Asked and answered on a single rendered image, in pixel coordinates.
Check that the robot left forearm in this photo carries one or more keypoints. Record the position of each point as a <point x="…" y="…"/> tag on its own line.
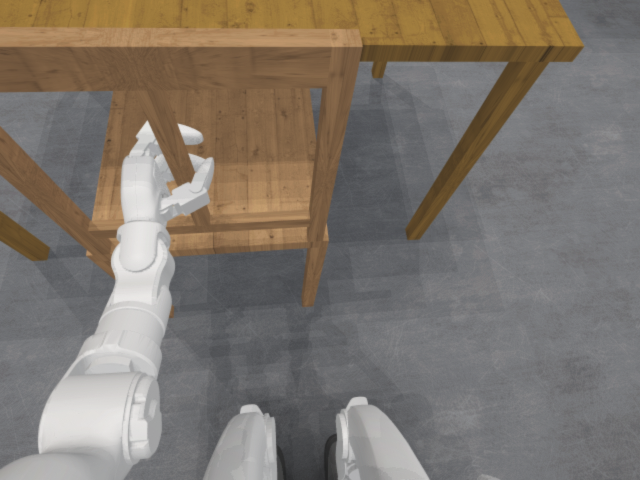
<point x="134" y="321"/>

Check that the left robot hand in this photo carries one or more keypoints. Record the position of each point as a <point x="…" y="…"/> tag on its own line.
<point x="143" y="180"/>

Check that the right robot thigh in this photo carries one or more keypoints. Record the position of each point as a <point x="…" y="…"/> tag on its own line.
<point x="367" y="436"/>

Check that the table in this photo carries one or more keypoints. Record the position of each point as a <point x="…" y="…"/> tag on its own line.
<point x="528" y="34"/>

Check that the robot right shin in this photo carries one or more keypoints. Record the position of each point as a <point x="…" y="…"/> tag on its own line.
<point x="349" y="471"/>

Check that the robot left upper arm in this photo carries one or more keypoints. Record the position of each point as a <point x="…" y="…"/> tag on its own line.
<point x="97" y="427"/>

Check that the chair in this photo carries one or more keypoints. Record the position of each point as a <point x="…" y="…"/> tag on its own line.
<point x="247" y="91"/>

